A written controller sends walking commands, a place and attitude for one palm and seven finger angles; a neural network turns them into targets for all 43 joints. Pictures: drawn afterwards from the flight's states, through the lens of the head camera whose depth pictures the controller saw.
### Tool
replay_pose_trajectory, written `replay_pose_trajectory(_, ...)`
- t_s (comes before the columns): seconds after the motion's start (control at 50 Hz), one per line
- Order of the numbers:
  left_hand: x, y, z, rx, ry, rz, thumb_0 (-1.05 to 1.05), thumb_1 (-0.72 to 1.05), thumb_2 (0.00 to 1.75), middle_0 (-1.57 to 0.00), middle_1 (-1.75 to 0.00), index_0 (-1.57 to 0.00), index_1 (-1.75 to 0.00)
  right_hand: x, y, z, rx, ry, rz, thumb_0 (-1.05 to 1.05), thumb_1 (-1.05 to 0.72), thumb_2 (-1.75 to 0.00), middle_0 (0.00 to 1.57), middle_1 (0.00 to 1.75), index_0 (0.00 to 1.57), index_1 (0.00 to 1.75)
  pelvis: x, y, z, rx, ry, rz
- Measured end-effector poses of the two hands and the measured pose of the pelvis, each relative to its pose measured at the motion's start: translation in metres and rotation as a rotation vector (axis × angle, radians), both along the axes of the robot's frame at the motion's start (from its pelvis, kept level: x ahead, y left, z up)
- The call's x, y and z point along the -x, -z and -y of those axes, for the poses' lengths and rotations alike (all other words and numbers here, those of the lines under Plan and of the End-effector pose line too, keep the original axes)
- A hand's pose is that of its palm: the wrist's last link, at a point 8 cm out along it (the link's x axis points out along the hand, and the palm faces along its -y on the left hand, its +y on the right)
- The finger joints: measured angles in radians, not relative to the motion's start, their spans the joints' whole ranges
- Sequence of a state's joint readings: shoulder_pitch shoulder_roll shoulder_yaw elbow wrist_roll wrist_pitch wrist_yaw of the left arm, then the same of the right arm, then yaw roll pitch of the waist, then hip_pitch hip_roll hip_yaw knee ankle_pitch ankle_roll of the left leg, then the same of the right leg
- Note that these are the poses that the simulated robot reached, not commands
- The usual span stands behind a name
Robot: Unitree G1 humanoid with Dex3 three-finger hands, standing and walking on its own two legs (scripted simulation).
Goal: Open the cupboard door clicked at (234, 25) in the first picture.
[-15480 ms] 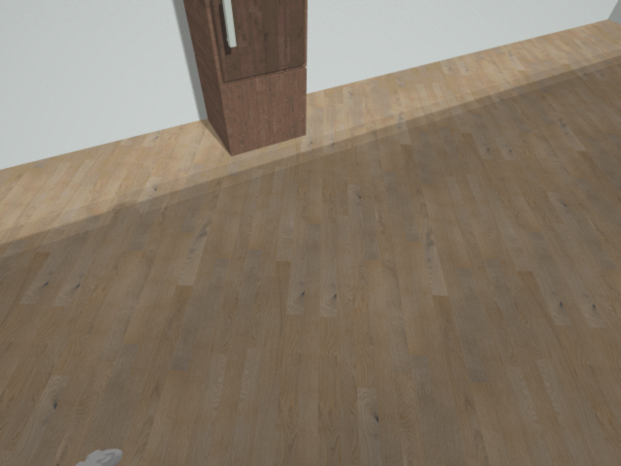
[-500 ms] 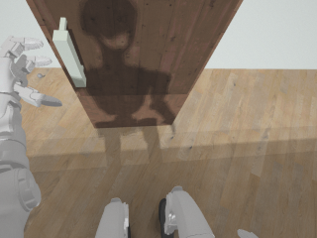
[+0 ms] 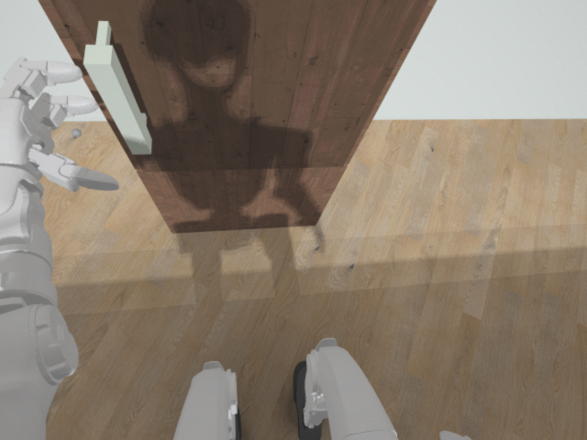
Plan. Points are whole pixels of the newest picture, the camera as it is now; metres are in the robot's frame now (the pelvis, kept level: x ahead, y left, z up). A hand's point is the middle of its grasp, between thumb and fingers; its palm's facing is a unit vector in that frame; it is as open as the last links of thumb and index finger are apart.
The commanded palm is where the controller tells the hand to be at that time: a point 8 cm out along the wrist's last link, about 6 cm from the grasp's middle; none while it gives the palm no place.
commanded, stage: slide the fingers in behind the handle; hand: left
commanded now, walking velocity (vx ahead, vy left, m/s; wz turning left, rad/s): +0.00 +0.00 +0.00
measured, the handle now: (125, 95) +0.56 +0.19 +0.03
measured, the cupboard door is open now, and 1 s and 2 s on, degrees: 0 0 0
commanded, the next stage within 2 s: close the thumb around the handle in 1.46 s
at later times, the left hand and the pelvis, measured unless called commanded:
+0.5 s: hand (109, 131) +0.50 +0.20 +0.03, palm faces +0.02 -1.00 -0.04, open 13.9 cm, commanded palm +0.48 +0.24 +0.03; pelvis +0.00 +0.00 +0.00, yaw +0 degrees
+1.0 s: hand (137, 132) +0.50 +0.17 +0.03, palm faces +0.02 -1.00 -0.03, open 14.0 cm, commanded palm +0.47 +0.21 +0.03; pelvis +0.00 -0.01 +0.00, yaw +1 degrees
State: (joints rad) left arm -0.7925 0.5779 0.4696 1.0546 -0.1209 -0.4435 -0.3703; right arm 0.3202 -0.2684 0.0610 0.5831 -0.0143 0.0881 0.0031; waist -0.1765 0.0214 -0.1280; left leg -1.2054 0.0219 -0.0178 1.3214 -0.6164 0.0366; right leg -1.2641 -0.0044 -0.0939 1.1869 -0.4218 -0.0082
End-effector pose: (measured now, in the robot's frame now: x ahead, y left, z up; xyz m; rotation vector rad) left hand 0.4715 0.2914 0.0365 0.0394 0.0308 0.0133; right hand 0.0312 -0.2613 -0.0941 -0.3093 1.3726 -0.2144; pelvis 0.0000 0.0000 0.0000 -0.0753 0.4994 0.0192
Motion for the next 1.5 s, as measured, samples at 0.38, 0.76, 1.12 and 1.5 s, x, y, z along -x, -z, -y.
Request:
replay_pose_trajectory(0.38,-0.009,0.004,0.029,-0.003,-0.001,-0.003,-0.02,-0.49,0.30,-0.30,-1.20,-0.30,-1.20,-0.001,0.000,0.004,-0.006,0.009,0.017,0.01,-0.91,-0.90,0.21,0.30,0.20,0.30,-0.002,-0.001,0.003,-0.011,0.007,-0.001)
replay_pose_trajectory(0.76,-0.002,0.003,0.050,0.002,-0.002,0.001,-0.02,-0.50,0.30,-0.30,-1.20,-0.30,-1.20,-0.017,0.001,0.003,-0.029,-0.007,0.053,0.01,-0.91,-0.90,0.20,0.30,0.20,0.30,-0.005,-0.004,0.005,-0.019,0.002,0.011)
replay_pose_trajectory(1.12,-0.004,0.003,0.071,0.004,-0.025,0.013,-0.02,-0.50,0.30,-0.30,-1.20,-0.29,-1.20,-0.006,0.007,0.002,-0.043,-0.003,0.032,0.01,-0.91,-0.90,0.20,0.30,0.20,0.30,-0.002,-0.002,0.007,-0.028,0.001,0.014)
replay_pose_trajectory(1.5,-0.003,0.003,0.071,0.000,-0.023,0.013,-0.02,-0.50,0.30,-0.30,-1.20,-0.27,-1.20,-0.007,0.006,0.006,-0.039,-0.009,0.016,0.01,-0.91,-0.90,0.20,0.30,0.20,0.30,-0.004,-0.003,0.008,-0.029,-0.004,0.014)
